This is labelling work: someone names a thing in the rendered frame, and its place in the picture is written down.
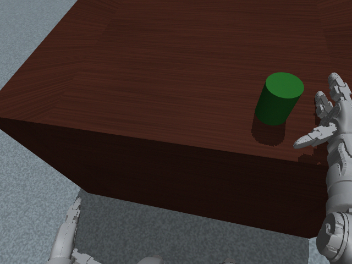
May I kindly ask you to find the right robot arm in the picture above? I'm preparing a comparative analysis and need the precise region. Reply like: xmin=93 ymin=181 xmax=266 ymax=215
xmin=316 ymin=134 xmax=352 ymax=264

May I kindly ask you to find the right robot hand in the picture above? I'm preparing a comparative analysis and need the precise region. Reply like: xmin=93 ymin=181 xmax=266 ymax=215
xmin=293 ymin=73 xmax=352 ymax=149

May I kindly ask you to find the can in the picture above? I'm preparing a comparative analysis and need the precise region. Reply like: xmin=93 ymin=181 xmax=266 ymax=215
xmin=255 ymin=72 xmax=304 ymax=125

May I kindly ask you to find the left robot hand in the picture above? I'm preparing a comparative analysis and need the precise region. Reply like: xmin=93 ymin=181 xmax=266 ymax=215
xmin=49 ymin=197 xmax=101 ymax=264

